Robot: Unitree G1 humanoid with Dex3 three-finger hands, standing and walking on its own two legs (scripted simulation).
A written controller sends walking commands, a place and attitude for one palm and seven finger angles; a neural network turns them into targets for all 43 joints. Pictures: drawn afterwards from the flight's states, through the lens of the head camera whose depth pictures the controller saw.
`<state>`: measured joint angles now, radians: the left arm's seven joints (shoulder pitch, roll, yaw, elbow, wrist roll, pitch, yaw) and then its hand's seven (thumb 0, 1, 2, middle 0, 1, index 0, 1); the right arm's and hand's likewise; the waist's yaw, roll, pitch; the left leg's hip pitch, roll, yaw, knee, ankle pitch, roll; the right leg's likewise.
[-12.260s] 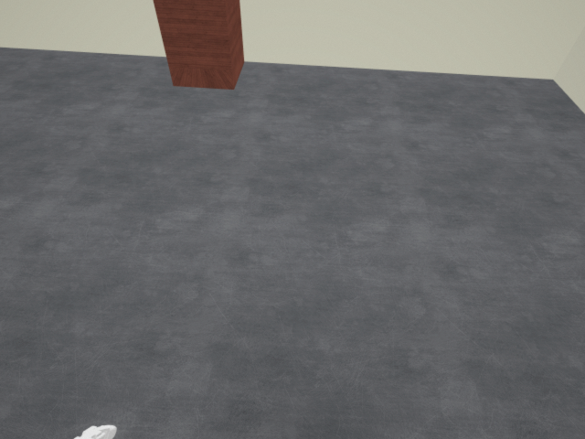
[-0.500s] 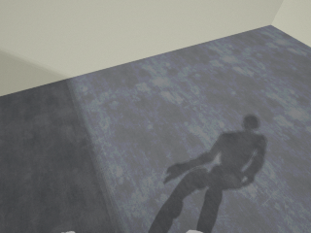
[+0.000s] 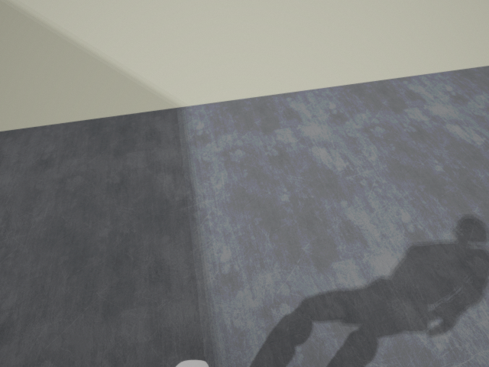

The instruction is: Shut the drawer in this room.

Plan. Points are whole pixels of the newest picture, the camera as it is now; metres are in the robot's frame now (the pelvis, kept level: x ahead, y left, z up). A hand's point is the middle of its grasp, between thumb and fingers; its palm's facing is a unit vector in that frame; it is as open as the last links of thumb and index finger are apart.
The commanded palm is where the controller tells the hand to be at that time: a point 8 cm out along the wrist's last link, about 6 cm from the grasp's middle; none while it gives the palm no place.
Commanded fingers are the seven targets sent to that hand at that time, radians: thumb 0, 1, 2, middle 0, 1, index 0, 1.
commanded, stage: turn or walk to find it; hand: left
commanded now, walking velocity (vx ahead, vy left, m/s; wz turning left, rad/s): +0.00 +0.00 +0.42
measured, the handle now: out of the picture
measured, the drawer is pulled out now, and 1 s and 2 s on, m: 0.22 0.22 0.22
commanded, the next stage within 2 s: none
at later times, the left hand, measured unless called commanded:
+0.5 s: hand out of the picture +0.04 +0.24 -0.15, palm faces +0.21 -0.94 -0.26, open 7.4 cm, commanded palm none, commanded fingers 0.00 0.90 0.90 -0.20 -0.30 -0.20 -0.30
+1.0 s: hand out of the picture -0.12 +0.19 -0.17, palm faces +0.46 -0.85 -0.25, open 7.3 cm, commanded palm none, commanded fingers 0.00 0.90 0.90 -0.20 -0.30 -0.20 -0.30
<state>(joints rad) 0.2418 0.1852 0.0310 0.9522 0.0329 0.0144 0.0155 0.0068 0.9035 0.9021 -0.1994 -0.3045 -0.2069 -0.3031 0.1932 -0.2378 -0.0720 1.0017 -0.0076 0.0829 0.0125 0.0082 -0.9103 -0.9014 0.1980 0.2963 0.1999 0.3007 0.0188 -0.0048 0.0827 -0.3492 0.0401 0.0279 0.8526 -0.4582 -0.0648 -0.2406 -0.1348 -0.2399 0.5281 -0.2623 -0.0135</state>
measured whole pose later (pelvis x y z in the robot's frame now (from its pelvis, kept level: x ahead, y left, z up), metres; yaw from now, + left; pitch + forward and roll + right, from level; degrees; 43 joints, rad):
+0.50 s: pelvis -0.02 +0.01 +0.00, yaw +11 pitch +0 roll +0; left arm 0.14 0.22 0.05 0.93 0.01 0.05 0.01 0.01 0.91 0.90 -0.19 -0.30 -0.20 -0.30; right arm 0.20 -0.19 -0.05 0.96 -0.02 0.04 0.00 0.01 -0.90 -0.90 0.20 0.30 0.21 0.30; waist -0.02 0.01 0.06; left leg -0.26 -0.03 -0.06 0.47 -0.21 0.01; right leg -0.34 -0.05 -0.03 0.76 -0.43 0.07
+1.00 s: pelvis -0.06 -0.01 -0.01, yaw +26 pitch -1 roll +1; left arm 0.25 0.22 0.05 0.97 0.03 0.02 0.02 0.01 0.91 0.90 -0.20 -0.30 -0.21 -0.30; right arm 0.16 -0.24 -0.06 0.98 0.00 0.06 0.01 0.01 -0.91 -0.90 0.20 0.30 0.20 0.30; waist 0.02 -0.02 0.09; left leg -0.27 0.03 0.06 0.66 -0.38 -0.06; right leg -0.25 -0.16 -0.24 0.59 -0.30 0.01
